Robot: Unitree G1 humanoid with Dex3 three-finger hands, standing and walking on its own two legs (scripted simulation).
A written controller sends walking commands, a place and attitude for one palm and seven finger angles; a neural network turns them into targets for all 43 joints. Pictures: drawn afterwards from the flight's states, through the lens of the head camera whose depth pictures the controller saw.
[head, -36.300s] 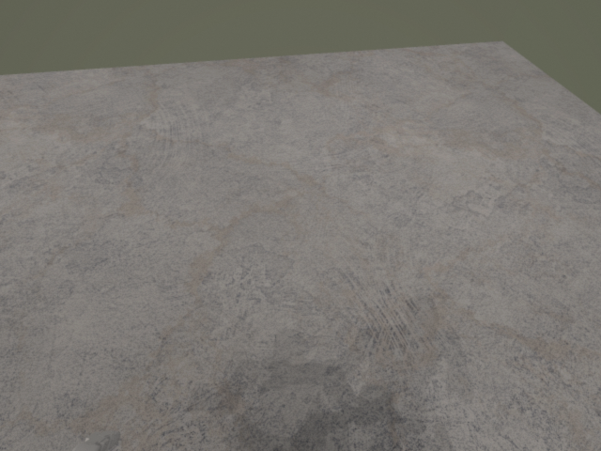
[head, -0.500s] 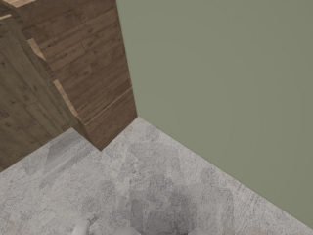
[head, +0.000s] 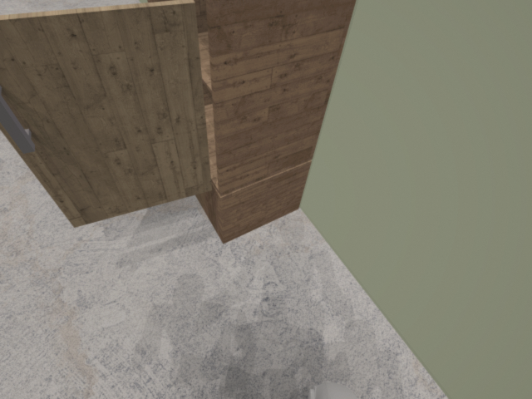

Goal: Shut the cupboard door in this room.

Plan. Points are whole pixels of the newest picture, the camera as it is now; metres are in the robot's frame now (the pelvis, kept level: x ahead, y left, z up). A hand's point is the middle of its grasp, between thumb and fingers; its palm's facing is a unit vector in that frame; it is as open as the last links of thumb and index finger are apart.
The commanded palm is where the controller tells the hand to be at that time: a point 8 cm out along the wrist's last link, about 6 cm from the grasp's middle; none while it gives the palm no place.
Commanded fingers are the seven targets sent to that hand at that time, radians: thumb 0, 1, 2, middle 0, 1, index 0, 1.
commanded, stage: turn to face it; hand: left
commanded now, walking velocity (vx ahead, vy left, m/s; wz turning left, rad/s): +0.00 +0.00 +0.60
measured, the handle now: (12, 119) +0.57 +0.55 +0.02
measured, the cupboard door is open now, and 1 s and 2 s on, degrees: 82 82 82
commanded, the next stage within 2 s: take the last steps up to it in 0.70 s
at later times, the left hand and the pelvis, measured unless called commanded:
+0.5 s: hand out of the picture +0.05 +0.13 -0.14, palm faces +0.29 -0.91 -0.29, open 7.4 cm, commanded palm none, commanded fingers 0.00 0.90 0.90 -0.20 -0.30 -0.20 -0.30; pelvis +0.01 -0.08 +0.00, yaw +18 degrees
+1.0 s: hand out of the picture -0.10 +0.14 -0.17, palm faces +0.53 -0.82 -0.24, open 7.4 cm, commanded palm none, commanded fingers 0.00 0.90 0.90 -0.20 -0.30 -0.20 -0.30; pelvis -0.01 -0.05 +0.00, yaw +28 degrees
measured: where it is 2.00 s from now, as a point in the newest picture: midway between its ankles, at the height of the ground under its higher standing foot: (213, 387)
